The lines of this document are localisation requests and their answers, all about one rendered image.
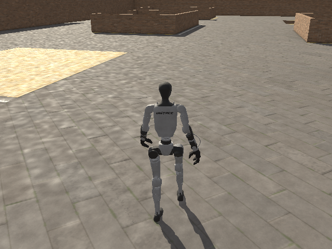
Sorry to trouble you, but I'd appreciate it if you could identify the left robot foot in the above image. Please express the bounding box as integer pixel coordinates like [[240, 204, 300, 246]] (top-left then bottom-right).
[[154, 207, 163, 222]]

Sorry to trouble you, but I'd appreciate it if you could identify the robot left forearm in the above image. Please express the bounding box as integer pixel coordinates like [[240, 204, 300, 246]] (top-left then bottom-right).
[[140, 124, 147, 141]]

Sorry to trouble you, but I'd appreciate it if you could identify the robot right forearm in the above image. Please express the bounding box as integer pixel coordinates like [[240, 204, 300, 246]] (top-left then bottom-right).
[[186, 126, 199, 151]]

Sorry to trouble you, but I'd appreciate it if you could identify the left robot shin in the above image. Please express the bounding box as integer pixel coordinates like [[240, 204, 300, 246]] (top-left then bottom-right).
[[152, 178, 161, 214]]

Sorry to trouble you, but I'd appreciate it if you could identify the right robot hand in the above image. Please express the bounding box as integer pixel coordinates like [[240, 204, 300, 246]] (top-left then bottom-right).
[[189, 149, 201, 165]]

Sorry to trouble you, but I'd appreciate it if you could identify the left robot upper arm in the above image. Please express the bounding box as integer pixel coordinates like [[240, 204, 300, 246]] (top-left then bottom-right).
[[142, 104, 155, 132]]

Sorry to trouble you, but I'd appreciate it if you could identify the left robot hand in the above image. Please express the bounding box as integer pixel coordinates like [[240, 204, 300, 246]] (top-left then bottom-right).
[[140, 138, 152, 148]]

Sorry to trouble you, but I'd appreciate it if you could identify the right robot upper arm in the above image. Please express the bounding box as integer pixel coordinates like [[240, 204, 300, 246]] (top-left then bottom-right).
[[176, 104, 190, 134]]

